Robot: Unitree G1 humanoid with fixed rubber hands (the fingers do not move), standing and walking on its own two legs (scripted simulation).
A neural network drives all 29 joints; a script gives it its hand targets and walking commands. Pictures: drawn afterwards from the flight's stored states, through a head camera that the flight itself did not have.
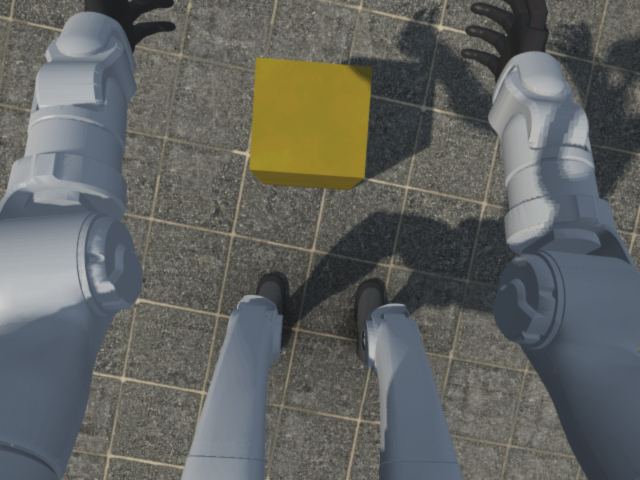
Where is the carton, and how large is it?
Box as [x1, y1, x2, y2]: [249, 57, 371, 189]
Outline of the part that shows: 256,57 249,169 263,183 349,189 364,177 371,67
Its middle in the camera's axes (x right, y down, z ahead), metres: -0.02 -0.23 +0.83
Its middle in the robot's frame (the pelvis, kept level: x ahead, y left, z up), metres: +0.55 +0.04 -0.53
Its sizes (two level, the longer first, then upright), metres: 0.210 0.200 0.250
